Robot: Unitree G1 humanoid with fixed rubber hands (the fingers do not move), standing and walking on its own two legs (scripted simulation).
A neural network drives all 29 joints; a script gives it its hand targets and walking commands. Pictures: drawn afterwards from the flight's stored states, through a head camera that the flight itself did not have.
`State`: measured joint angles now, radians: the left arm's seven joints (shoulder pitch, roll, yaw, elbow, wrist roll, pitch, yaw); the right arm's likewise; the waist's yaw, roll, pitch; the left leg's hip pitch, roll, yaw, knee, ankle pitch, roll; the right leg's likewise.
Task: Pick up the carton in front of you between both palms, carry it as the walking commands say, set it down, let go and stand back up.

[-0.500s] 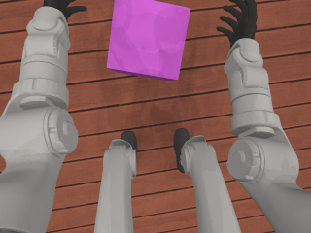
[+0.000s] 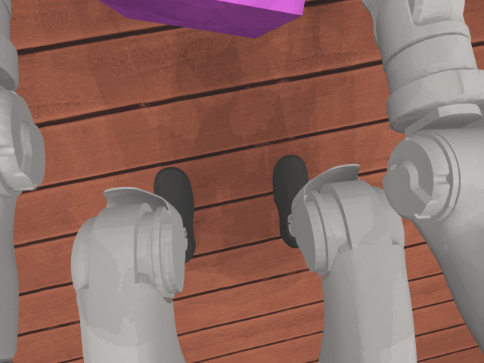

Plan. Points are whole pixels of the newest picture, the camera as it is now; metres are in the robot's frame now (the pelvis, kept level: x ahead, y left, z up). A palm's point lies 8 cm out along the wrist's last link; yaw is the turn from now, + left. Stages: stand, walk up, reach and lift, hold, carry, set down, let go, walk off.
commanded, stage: reach and lift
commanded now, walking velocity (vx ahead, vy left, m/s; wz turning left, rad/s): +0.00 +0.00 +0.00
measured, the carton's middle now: out of the picture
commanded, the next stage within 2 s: none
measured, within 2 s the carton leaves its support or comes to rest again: leaves its support in 0.88 s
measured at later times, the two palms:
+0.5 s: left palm out of the picture +0.61 +0.19 -0.19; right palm out of the picture +0.57 -0.13 -0.19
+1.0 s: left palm out of the picture +0.59 +0.18 -0.15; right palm out of the picture +0.57 -0.11 -0.14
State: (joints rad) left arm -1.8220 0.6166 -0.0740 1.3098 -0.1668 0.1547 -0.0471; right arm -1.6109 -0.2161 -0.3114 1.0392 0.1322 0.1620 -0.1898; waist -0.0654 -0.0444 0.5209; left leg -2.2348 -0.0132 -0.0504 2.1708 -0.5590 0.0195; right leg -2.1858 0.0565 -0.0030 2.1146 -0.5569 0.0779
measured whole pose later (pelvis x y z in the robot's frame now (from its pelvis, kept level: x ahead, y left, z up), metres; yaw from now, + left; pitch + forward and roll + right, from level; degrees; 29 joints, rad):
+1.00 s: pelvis +0.02 +0.00 -0.01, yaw +2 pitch +37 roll -4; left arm -1.54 0.37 0.07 0.93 -0.05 0.34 0.06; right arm -1.40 -0.12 -0.40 0.75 0.08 0.30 -0.20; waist -0.03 -0.05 0.35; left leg -2.24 -0.03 -0.04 2.20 -0.61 0.01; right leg -2.21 0.09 0.04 2.17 -0.60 0.09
